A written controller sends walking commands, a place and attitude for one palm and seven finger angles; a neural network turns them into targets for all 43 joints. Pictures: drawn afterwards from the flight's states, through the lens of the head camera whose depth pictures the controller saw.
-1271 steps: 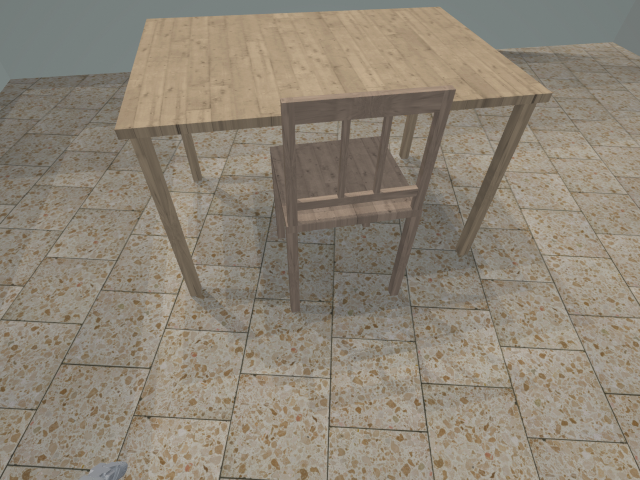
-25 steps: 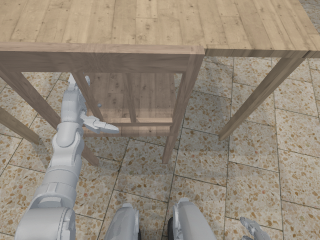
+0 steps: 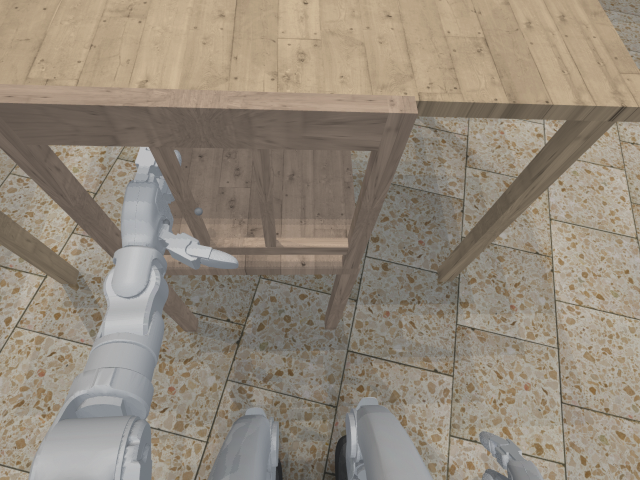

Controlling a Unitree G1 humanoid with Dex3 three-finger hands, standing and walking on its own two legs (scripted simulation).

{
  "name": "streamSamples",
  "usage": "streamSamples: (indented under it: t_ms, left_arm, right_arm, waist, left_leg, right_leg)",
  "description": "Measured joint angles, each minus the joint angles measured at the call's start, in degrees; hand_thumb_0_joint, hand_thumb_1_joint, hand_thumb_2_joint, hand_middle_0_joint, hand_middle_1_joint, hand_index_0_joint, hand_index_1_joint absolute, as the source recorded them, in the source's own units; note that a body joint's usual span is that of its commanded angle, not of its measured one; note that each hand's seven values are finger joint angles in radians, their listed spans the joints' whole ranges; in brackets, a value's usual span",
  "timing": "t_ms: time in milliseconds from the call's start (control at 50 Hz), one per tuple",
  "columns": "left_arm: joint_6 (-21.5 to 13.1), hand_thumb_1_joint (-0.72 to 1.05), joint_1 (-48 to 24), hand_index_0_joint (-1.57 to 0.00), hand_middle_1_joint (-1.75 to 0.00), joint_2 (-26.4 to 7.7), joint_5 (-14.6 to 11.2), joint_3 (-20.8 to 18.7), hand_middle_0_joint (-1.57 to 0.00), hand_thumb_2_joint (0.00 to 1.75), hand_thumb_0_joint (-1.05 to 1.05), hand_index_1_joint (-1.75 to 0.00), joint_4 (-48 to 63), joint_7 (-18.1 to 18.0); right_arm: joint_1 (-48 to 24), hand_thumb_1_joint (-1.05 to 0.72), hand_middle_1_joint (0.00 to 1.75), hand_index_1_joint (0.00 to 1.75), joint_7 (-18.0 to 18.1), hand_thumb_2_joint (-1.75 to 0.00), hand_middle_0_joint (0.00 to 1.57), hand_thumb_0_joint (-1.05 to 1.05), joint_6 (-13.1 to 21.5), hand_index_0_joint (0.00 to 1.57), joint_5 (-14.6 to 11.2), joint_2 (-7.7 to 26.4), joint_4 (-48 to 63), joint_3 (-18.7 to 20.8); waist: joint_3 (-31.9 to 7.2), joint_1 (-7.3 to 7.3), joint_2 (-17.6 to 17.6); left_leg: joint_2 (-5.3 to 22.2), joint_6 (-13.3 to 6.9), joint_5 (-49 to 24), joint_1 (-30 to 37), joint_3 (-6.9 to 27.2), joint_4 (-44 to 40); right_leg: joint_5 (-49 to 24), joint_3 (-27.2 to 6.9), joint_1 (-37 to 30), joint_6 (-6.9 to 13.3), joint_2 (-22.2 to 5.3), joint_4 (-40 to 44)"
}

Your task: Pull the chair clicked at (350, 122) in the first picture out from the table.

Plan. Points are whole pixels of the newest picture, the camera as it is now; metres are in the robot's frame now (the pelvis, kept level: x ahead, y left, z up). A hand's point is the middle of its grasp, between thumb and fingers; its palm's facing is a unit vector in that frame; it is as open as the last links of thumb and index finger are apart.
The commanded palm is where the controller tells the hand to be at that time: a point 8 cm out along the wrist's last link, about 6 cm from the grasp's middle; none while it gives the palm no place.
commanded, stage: hook a spindle and tug to test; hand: left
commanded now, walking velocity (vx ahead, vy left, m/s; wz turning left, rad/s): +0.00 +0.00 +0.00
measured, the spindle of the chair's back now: (185, 201) +0.46 +0.17 +0.00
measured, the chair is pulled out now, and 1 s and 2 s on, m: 0.00 0.00 0.06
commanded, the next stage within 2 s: step backward, pulling the chair out in 1.38 s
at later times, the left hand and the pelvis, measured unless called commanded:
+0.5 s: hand (201, 209) +0.44 +0.14 +0.02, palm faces +0.00 -1.00 -0.04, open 10.5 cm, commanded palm +0.41 +0.19 +0.02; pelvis +0.00 +0.00 +0.00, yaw +0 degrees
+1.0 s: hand (204, 213) +0.43 +0.14 +0.02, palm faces +0.01 -1.00 -0.04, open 4.8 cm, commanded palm +0.40 +0.18 +0.02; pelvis +0.01 +0.00 +0.01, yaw +0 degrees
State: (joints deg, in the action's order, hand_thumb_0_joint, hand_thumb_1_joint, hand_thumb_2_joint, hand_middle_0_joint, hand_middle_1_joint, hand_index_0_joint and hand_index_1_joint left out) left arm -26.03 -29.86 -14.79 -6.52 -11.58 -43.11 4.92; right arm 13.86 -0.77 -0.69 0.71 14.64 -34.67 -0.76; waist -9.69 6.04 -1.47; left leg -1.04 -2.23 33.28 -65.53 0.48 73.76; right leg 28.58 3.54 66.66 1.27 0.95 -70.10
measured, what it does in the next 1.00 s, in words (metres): stands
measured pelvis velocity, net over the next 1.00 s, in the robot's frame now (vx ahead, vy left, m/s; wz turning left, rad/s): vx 0.01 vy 0.00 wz -0.01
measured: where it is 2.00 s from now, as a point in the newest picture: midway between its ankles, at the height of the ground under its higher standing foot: outside the picture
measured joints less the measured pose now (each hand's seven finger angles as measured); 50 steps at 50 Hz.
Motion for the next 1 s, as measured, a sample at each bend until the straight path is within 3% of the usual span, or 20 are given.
streamSamples:
  t_ms: [120,300,540,800,880,1000]
  left_arm:
    - [0.64,-0.50,0.48,-0.14,-0.33,0.27,0.35,0.44,-0.14,0.30,-0.01,-0.33,0.19,-0.86]
    - [0.16,-0.45,0.87,-0.28,-0.77,0.72,0.70,0.90,-0.28,0.32,-0.01,-0.77,0.51,-1.73]
    - [0.69,0.05,-0.31,-0.46,-1.32,0.11,0.54,0.58,-0.46,0.53,0.00,-1.32,0.30,-1.41]
    - [0.81,0.71,-0.20,-0.49,-1.44,0.44,0.69,0.76,-0.50,0.82,0.01,-1.44,0.02,-2.50]
    - [1.34,0.81,0.97,-0.47,-1.45,0.41,0.28,0.97,-0.50,0.86,0.01,-1.45,1.15,-2.51]
    - [2.08,0.82,4.10,-0.46,-1.45,1.02,-0.27,1.58,-0.47,0.84,0.02,-1.45,4.12,-2.77]
  right_arm:
    - [0.01,-0.91,0.30,0.30,-0.31,-0.90,0.20,0.00,-0.51,0.20,-0.04,-0.34,0.73,-0.09]
    - [0.16,-0.91,0.30,0.30,-0.28,-0.90,0.20,0.00,-0.81,0.20,0.02,-0.62,0.41,-0.36]
    - [0.35,-0.91,0.30,0.30,-0.15,-0.90,0.20,0.00,-0.88,0.20,0.06,-0.35,0.29,-0.08]
    - [0.61,-0.91,0.30,0.30,-0.48,-0.90,0.20,0.00,-1.11,0.20,0.12,-0.43,0.24,0.05]
    - [0.62,-0.91,0.30,0.30,-0.66,-0.90,0.20,0.00,-1.37,0.20,-0.04,-0.50,0.56,0.12]
    - [0.76,-0.91,0.30,0.30,-0.91,-0.90,0.20,0.00,-1.54,0.20,-0.18,-0.65,1.21,0.21]
  waist:
    - [-0.07,0.05,-0.06]
    - [-0.06,-0.10,0.03]
    - [0.07,0.30,-0.07]
    - [-0.04,0.24,-0.09]
    - [-0.01,0.14,-0.18]
    - [-0.21,0.01,-0.22]
  left_leg:
    - [-0.02,-0.11,0.08,0.20,-0.16,-0.08]
    - [-0.08,-0.19,0.17,0.37,-0.15,-0.07]
    - [0.03,-0.14,0.22,-0.32,-0.07,0.14]
    - [0.04,-0.06,0.32,-0.09,-0.04,-0.07]
    - [0.14,-0.04,0.37,0.47,-0.21,-0.44]
    - [0.30,-0.04,0.49,1.73,-0.46,-1.38]
  right_leg:
    - [0.05,-0.17,-0.16,-0.12,-0.01,0.06]
    - [0.15,-0.16,-0.36,-0.19,-0.06,0.06]
    - [0.11,-0.08,0.28,-0.17,0.05,0.01]
    - [0.27,-0.07,0.10,-0.08,0.07,0.10]
    - [0.27,-0.26,-0.33,-0.05,0.19,0.39]
    - [0.35,-0.55,-1.40,-0.04,0.39,1.17]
